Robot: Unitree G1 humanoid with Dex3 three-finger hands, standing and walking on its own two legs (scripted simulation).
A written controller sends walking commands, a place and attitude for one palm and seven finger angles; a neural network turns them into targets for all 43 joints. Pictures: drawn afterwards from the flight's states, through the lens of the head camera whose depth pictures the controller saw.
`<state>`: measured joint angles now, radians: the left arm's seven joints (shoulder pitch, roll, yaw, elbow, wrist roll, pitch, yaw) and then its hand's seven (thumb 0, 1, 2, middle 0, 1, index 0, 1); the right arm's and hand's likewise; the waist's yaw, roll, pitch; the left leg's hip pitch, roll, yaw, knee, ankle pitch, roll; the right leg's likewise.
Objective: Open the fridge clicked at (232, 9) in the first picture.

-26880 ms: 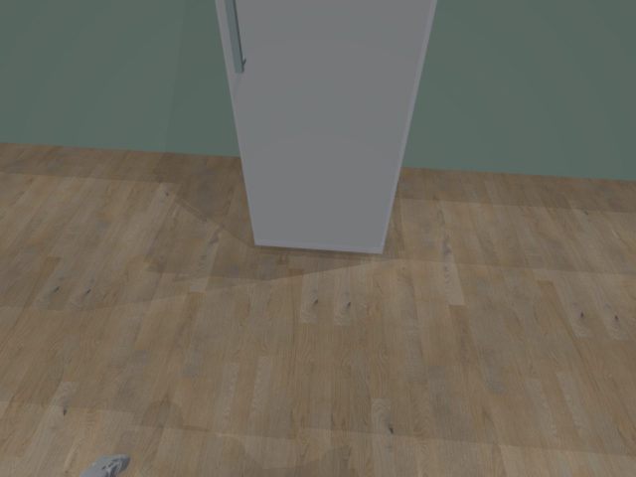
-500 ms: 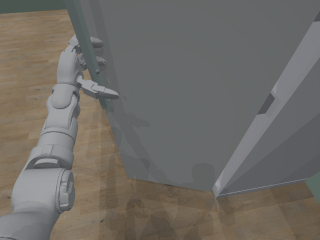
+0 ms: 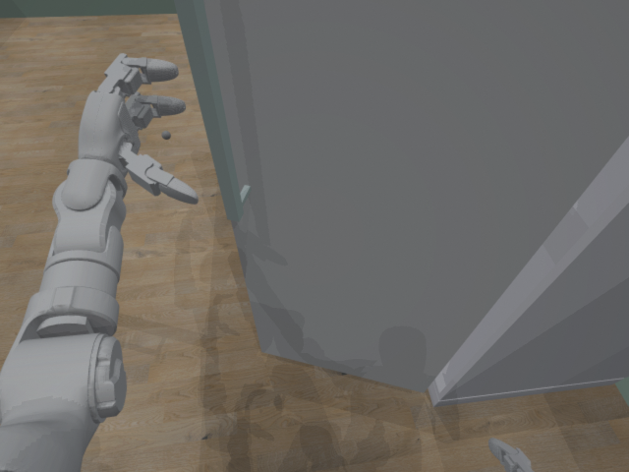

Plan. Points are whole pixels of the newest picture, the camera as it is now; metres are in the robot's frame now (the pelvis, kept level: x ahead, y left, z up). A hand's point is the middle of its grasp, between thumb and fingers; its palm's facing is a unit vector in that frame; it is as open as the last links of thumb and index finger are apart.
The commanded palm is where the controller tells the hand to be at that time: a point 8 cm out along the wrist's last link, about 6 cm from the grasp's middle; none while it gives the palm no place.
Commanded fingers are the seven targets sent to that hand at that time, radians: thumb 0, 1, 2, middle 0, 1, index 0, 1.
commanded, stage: slip the hand off the handle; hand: left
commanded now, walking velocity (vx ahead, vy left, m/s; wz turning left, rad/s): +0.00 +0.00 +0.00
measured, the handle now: (218, 89) +0.49 +0.13 +0.23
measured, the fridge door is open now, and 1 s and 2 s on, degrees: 69 69 69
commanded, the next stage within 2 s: draw the hand back to the body in 1.06 s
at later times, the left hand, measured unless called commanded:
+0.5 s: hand (150, 149) +0.43 +0.20 +0.19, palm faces -0.03 -0.99 -0.14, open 14.7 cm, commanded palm +0.39 +0.25 +0.20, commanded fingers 0.00 -0.55 0.20 -0.25 -1.15 -0.25 -1.15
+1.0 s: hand (103, 208) +0.33 +0.22 +0.19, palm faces +0.02 -0.99 -0.14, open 14.7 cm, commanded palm +0.30 +0.27 +0.20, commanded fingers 0.00 -0.55 0.20 -0.25 -1.15 -0.25 -1.15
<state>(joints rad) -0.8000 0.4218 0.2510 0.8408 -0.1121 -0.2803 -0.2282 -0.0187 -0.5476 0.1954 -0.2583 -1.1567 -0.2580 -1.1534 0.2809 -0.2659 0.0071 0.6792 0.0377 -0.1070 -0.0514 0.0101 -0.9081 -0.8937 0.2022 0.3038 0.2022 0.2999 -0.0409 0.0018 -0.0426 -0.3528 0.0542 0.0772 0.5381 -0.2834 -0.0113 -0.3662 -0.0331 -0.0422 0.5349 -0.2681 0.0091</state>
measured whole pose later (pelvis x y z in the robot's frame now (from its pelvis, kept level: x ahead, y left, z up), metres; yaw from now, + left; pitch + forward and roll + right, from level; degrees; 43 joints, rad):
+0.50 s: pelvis +0.01 +0.02 +0.00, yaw -2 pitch +5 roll +0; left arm -0.61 0.40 0.28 0.64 -0.15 -0.21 -0.27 -0.02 -0.55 0.20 -0.25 -1.15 -0.26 -1.15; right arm 0.37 -0.26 0.01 0.67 0.04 -0.06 -0.04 0.01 -0.91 -0.89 0.20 0.30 0.20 0.30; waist -0.04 0.03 -0.07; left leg -0.33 0.04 0.11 0.55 -0.32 0.01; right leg -0.34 -0.04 -0.01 0.52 -0.27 0.04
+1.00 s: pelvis -0.01 -0.01 +0.00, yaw +1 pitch +0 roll +0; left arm -0.38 0.41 0.30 0.39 -0.24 -0.13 -0.35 -0.02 -0.55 0.20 -0.25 -1.15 -0.26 -1.15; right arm 0.21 -0.27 0.04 0.62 0.06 -0.12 -0.10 0.01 -0.91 -0.89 0.20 0.30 0.20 0.30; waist 0.03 0.03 -0.04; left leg -0.25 0.06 0.05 0.53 -0.28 -0.02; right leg -0.26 -0.03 -0.07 0.52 -0.27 0.00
